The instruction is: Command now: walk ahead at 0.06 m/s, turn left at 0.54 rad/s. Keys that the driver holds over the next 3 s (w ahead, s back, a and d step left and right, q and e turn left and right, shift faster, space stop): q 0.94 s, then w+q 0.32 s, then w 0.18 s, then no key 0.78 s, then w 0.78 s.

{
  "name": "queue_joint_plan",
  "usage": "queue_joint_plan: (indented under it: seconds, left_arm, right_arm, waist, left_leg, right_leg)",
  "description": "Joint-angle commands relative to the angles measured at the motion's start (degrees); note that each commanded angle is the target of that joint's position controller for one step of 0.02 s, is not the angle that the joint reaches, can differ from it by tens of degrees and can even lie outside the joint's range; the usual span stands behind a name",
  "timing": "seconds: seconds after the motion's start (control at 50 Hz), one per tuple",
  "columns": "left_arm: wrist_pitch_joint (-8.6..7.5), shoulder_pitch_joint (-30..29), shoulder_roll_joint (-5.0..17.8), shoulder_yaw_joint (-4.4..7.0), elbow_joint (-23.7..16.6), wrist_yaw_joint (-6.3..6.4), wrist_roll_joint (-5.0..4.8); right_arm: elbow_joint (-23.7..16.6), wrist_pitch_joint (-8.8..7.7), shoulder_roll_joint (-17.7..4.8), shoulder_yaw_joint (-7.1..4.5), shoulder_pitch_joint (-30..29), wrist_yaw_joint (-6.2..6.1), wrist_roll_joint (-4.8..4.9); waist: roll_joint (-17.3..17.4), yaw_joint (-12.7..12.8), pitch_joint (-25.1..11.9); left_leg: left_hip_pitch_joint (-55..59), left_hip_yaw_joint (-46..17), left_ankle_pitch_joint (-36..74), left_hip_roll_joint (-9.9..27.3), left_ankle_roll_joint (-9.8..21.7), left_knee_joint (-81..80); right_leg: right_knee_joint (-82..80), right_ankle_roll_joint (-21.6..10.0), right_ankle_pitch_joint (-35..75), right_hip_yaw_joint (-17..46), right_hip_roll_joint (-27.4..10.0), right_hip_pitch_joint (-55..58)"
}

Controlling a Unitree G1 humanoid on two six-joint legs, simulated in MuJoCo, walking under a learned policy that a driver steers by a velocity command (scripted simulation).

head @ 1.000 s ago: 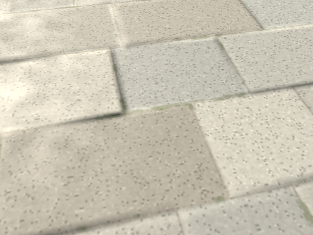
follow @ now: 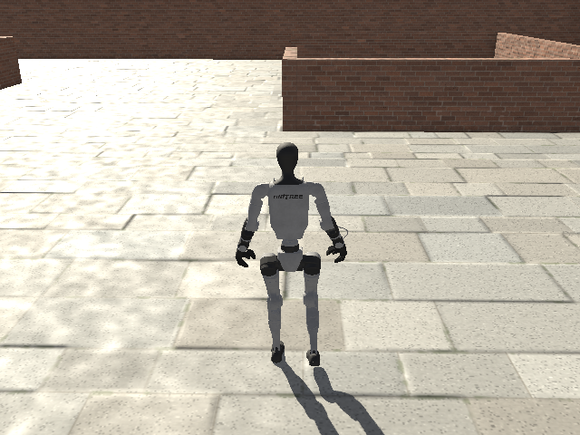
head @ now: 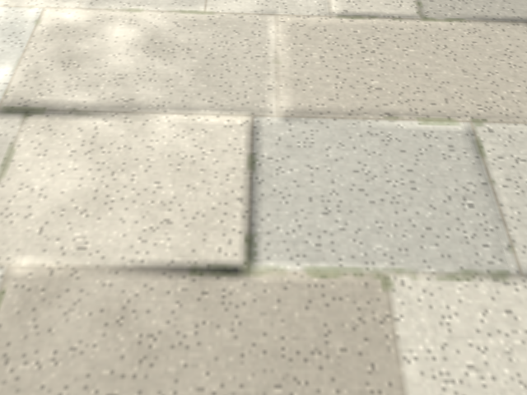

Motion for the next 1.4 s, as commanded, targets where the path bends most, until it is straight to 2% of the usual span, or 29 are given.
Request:
queue_joint_plan:
  seconds: [0.02,0.2,0.26,0.28,0.3,0.32,0.34,0.4,0.46,0.54,0.64,0.68,0.7,0.72,0.74,0.76,0.8,0.82,0.94,1.0,1.04,1.12,1.14,1.16,1.18,1.2,1.24,1.32,1.4]
  left_arm:
    - [0.54,3.7,5.0,1.48,-3.1,0.63,0.14]
    - [-0.21,1.8,4.7,1.53,-4.0,0.06,-0.43]
    - [-1.11,6.1,5.1,2.26,-3.0,-0.71,-0.53]
    - [-1.1,8.3,8.3,3.23,-2.8,-0.55,0.25]
    - [-0.49,7.5,14.0,4.5,-3.1,-0.25,1.86]
    - [-0.69,5.5,12.4,4.26,-4.5,-0.37,3.38]
    - [-0.91,1.6,9.2,3.32,-6.3,0.12,2.95]
    - [-0.64,-1.9,5.6,2.13,-7.4,0.86,0.36]
    - [0.3,1.9,6.3,2.31,-6.9,1.41,0.82]
    - [1.0,4.3,9.6,3.63,-6.5,1.28,0.51]
    - [0.85,3.1,11.4,4.5,-6.2,0.05,-1.03]
    - [0.74,2.3,10.5,4.35,-5.7,-0.05,-2.15]
    - [0.51,5.4,8.3,3.83,-4.4,-0.3,-1.72]
    - [0.33,5.4,4.3,2.44,-6.3,-0.72,1.39]
    - [0.03,0.8,4.7,2.38,-9.0,-0.32,1.66]
    - [0.02,-2.4,7.6,3.18,-9.2,0.03,0.51]
    - [0.46,-1.5,7.7,3.66,-7.8,0.7,0.1]
    - [0.72,-0.6,8.1,3.84,-7.6,0.97,0.5]
    - [0.35,-0.5,4.9,2.74,-7.6,0.32,0.08]
    - [-0.36,-1.7,5.4,2.66,-8.3,-0.74,-0.56]
    - [-1.37,-1.9,6.1,2.97,-8.9,-1.46,-1.13]
    - [-3.58,4.9,5.6,3.6,-7.1,-2.09,-1.68]
    - [-3.8,10.1,7.7,4.3,-6.0,-1.67,-1.02]
    - [-3.75,14.9,11.9,4.84,-5.4,-1.36,0.55]
    - [-4.35,13.9,13.7,5.42,-5.1,-2.01,1.71]
    - [-4.61,10.1,10.2,4.42,-6.2,-1.59,0.67]
    - [-4.34,7.3,7.0,3.3,-7.0,-0.62,-0.35]
    - [-5.08,12.1,6.0,2.56,-4.9,-0.46,0.63]
    - [-4.67,13.2,7.6,2.69,-3.3,-0.82,-0.19]
  right_arm:
    - [-5.2,0.49,-8.4,-2.4,-0.8,-1.09,-0.59]
    - [-6.9,2.16,-9.6,-3.28,-0.3,-2.48,-0.07]
    - [-7.4,2.92,-9.0,-3.1,-0.9,-2.71,0.79]
    - [-7.6,2.98,-7.1,-2.57,0.4,-2.8,0.83]
    - [-9.4,2.67,-4.6,-2.04,0.5,-2.63,0.94]
    - [-9.8,1.64,-8.5,-3.19,0.2,-2.29,0.05]
    - [-8.1,1.61,-11.1,-4.23,1.8,-1.96,0.26]
    - [-5.0,3.35,-7.9,-3.75,5.3,-2.15,0.37]
    - [-7.5,3.51,-5.6,-2.66,0.3,-1.81,1.27]
    - [-9.8,3.31,-3.9,-1.53,-3.0,-0.82,0.86]
    - [-9.9,3.89,-5.3,-2.13,-1.2,0.24,1.17]
    - [-8.4,3.99,-5.3,-2.67,2.8,0.4,1.1]
    - [-7.8,3.93,-7.4,-3.52,5.1,-0.13,1.01]
    - [-8.7,3.59,-14.4,-5.13,7.2,-1.1,0.8]
    - [-9.8,2.45,-16.1,-4.88,5.8,-0.82,-1.13]
    - [-9.3,1.32,-13.3,-4.24,6.5,-0.36,-1.69]
    - [-8.5,0.69,-10.4,-3.21,1.2,-0.91,-0.18]
    - [-8.8,0.97,-9.5,-2.71,-0.9,-1.25,0.64]
    - [-8.3,1.62,-10.3,-2.76,-0.6,-2.41,0.24]
    - [-7.9,1.66,-10.8,-2.92,0.7,-2.23,0.73]
    - [-7.6,1.4,-11.1,-2.84,0.9,-1.78,0.79]
    - [-7.7,1.35,-9.2,-1.93,-0.9,-1.71,1.27]
    - [-8.2,1.12,-6.2,-1.06,-1.4,-1.89,1.18]
    - [-9.4,0.76,-2.1,-0.04,-0.6,-1.85,1.53]
    - [-11.9,-0.19,-6.4,-1.05,-3.3,-1.81,1.68]
    - [-10.8,-0.42,-9.3,-1.97,-2.5,-1.63,1.49]
    - [-8.2,-0.38,-9.1,-2.44,0.7,-1.23,0.87]
    - [-7.6,-1.47,-3.9,-0.99,-1.0,-0.34,1.01]
    - [-8.5,-2.26,-2.3,-0.04,-5.7,0.49,0.74]
  waist:
    - [5.9,2.3,-10.2]
    - [10.3,0.1,-10.8]
    - [10.5,2.5,-10.1]
    - [6.2,2.5,-10.4]
    - [-10.6,0.2,-7.8]
    - [-15.4,0.9,-7.1]
    - [-10.3,-0.5,-6.8]
    - [-6.3,-1.0,-4.7]
    - [-7.9,2.0,-4.0]
    - [-10.0,4.3,-6.4]
    - [-11.0,3.2,-7.1]
    - [-9.2,0.5,-7.8]
    - [-4.1,0.1,-8.9]
    - [13.4,1.0,-10.3]
    - [18.3,-0.7,-11.2]
    - [11.9,-3.4,-12.0]
    - [7.5,0.0,-8.3]
    - [8.3,1.0,-7.7]
    - [8.8,0.7,-9.1]
    - [10.4,-0.7,-8.0]
    - [11.6,-0.7,-6.1]
    - [8.8,4.0,-5.1]
    - [4.5,6.0,-7.1]
    - [-7.9,5.8,-8.3]
    - [-12.0,5.0,-2.0]
    - [-9.8,3.4,1.8]
    - [-8.1,2.2,1.6]
    - [-5.6,4.0,1.4]
    - [-5.4,5.0,2.4]
  left_leg:
    - [10.2,-18.2,11.1,13.3,10.7,-10.6]
    - [8.8,-24.3,-7.9,11.2,7.5,-10.5]
    - [6.7,-24.8,-9.0,8.6,4.5,-7.2]
    - [1.6,-21.8,-14.9,5.5,1.6,-1.7]
    - [-10.6,-9.4,-25.2,-3.9,-1.9,11.6]
    - [-13.0,-7.1,-28.8,-2.8,-4.4,26.1]
    - [-11.8,-8.5,-24.9,-0.9,-5.2,33.7]
    - [-12.6,-5.7,-17.0,0.2,-7.9,43.1]
    - [-13.9,-1.7,-13.9,2.1,-9.7,37.0]
    - [-8.2,0.8,-16.7,5.1,-9.8,24.4]
    - [2.3,4.8,-14.9,4.3,-6.5,10.1]
    - [10.9,6.2,-5.8,2.5,-3.3,-2.5]
    - [19.5,2.4,2.8,3.5,-1.2,-7.1]
    - [31.0,-17.2,26.0,18.2,4.3,-6.5]
    - [28.0,-28.1,33.3,27.3,16.3,-6.2]
    - [26.0,-25.1,26.9,24.7,16.8,-7.8]
    - [22.4,-17.5,18.5,17.8,10.1,-7.6]
    - [20.4,-16.2,18.4,16.5,9.0,-7.7]
    - [18.1,-17.6,11.8,13.7,9.0,-7.5]
    - [14.4,-22.9,-16.6,12.8,9.5,-11.3]
    - [12.0,-26.3,-24.3,12.7,9.6,-12.2]
    - [3.9,-27.4,-29.4,8.3,6.0,-8.1]
    - [-4.5,-23.3,-31.9,4.9,2.7,0.9]
    - [-15.5,-10.3,-30.6,-2.9,-1.3,18.9]
    - [-23.6,-9.7,-27.4,0.6,-1.9,27.6]
    - [-25.6,-9.7,-22.4,3.2,-2.6,32.3]
    - [-25.3,-7.7,-15.2,4.4,-4.2,35.8]
    - [-23.1,-5.9,-4.5,5.4,-5.6,36.2]
    - [-19.2,-2.1,1.0,6.5,-6.6,22.2]
  right_leg:
    - [-7.4,0.9,3.6,2.1,-1.1,-2.3]
    - [-26.6,1.0,9.4,3.3,1.1,4.8]
    - [-41.5,-1.5,15.7,1.7,1.0,13.6]
    - [-46.1,-4.2,15.9,7.1,-6.4,19.6]
    - [-50.3,-11.5,19.6,21.6,-19.0,22.1]
    - [-52.7,-17.8,24.2,30.1,-25.7,17.5]
    - [-51.5,-16.9,26.0,24.9,-23.4,16.3]
    - [-49.1,-12.1,29.1,11.3,-15.8,17.0]
    - [-49.5,-13.2,31.0,5.9,-14.4,21.2]
    - [-48.4,-14.4,34.4,3.7,-17.3,24.9]
    - [-45.5,-13.3,37.5,1.1,-19.3,23.1]
    - [-40.1,-9.8,35.1,-2.0,-17.9,20.3]
    - [-33.7,-5.6,28.7,-5.8,-15.5,14.4]
    - [-15.8,0.3,3.2,-11.1,-8.9,-1.9]
    - [-3.5,2.8,-11.0,-4.5,-2.3,-12.3]
    - [1.9,2.5,-8.9,0.6,-3.2,-12.2]
    - [0.0,1.8,0.2,2.2,-4.4,-12.1]
    - [-1.2,2.2,3.2,2.2,-4.1,-10.7]
    - [-14.5,3.1,9.0,2.1,-1.0,-4.2]
    - [-22.7,1.8,8.5,2.0,0.1,-0.4]
    - [-27.3,0.5,5.9,1.9,0.8,2.5]
    - [-44.4,-3.0,14.5,1.0,0.5,19.5]
    - [-46.2,-5.2,12.0,6.9,-6.5,30.0]
    - [-51.9,-10.3,-4.1,23.8,-18.3,36.0]
    - [-56.9,-15.9,-14.4,37.5,-25.3,28.8]
    - [-57.5,-15.5,-16.0,33.5,-23.5,26.9]
    - [-57.4,-11.2,-6.9,22.5,-18.1,27.4]
    - [-59.0,-11.3,10.5,9.4,-14.8,25.2]
    - [-60.0,-11.9,19.0,2.9,-14.0,25.1]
